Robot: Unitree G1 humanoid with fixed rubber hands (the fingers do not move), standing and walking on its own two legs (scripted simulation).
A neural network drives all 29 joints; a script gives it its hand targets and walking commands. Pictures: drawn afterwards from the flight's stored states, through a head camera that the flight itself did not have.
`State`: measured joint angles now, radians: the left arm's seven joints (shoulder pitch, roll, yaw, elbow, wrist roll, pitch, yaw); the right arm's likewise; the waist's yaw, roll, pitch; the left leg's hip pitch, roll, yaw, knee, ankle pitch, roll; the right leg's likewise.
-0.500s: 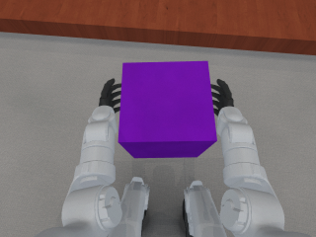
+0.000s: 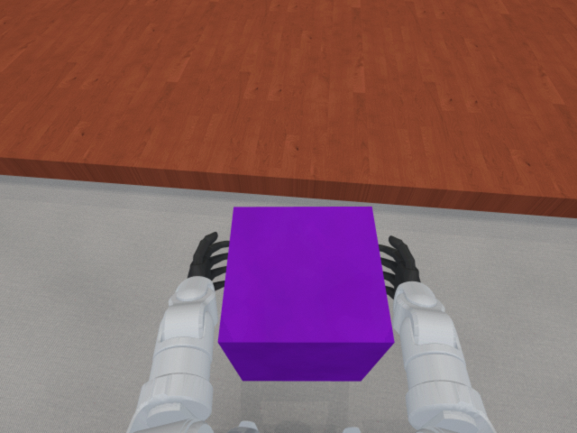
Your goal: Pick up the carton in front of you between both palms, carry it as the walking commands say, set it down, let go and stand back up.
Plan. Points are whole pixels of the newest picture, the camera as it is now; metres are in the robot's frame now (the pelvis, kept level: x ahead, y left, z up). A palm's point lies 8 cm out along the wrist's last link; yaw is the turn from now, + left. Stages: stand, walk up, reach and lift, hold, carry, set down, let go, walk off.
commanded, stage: reach and lift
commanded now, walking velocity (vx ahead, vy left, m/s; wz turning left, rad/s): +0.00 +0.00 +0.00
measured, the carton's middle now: (302, 300) +0.34 +0.01 -0.08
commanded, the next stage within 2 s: hold in 1.28 s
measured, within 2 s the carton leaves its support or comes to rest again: neither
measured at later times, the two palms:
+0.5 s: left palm (189, 280) +0.30 +0.15 +0.07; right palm (431, 287) +0.30 -0.15 +0.07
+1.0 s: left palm (189, 266) +0.31 +0.15 +0.08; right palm (432, 274) +0.31 -0.15 +0.08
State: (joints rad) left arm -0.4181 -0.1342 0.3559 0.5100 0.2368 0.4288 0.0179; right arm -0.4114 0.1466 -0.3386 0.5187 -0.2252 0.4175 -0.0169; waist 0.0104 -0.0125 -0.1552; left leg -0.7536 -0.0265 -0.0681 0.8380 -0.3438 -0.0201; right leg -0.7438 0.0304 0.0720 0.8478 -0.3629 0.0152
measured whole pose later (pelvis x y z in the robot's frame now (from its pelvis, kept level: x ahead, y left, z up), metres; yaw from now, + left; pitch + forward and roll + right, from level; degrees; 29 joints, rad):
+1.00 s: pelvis +0.02 +0.00 +0.05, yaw +0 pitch -4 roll +0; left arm -0.27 -0.15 0.24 0.29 0.28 0.66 -0.01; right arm -0.26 0.15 -0.23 0.29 -0.28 0.66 0.03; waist 0.00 -0.01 0.02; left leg -0.10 -0.01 -0.07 0.37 -0.19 -0.01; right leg -0.10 0.01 0.08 0.38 -0.21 0.01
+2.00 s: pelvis +0.03 +0.00 +0.04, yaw -1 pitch -1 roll +0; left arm -0.28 -0.15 0.22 0.10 0.21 0.84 0.02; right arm -0.27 0.15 -0.21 0.09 -0.22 0.84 0.00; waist 0.01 0.01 -0.10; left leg -0.23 0.00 -0.05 0.51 -0.33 -0.02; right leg -0.23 0.01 0.06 0.52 -0.35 0.01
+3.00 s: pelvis +0.55 -0.08 +0.04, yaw +0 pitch +3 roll +0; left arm -0.27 -0.13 0.15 -0.44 -0.01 1.22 0.17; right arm -0.24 0.14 -0.15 -0.48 -0.02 1.23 -0.15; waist 0.05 0.00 -0.07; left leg -0.64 0.10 0.07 1.03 -0.23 0.04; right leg -0.27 0.01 -0.24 0.42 -0.21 -0.11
